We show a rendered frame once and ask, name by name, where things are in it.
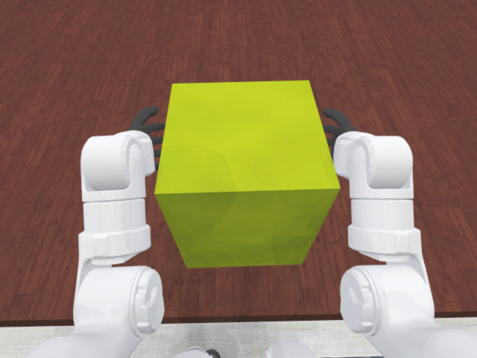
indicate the robot right forearm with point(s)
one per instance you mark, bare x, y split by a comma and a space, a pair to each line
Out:
380, 170

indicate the left robot hand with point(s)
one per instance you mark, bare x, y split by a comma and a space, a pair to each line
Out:
138, 122

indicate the right robot hand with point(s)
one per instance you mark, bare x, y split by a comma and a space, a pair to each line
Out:
341, 120

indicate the robot left forearm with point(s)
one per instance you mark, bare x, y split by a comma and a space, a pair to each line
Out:
113, 170

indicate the carton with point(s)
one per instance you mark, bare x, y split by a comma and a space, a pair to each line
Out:
245, 174

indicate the robot right upper arm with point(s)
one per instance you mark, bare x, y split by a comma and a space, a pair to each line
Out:
391, 306

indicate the robot right thigh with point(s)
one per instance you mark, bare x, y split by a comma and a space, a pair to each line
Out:
289, 349

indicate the left robot shin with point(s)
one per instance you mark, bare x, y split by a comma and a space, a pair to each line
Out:
195, 348

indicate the robot left upper arm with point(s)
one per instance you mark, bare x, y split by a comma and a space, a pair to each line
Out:
115, 308

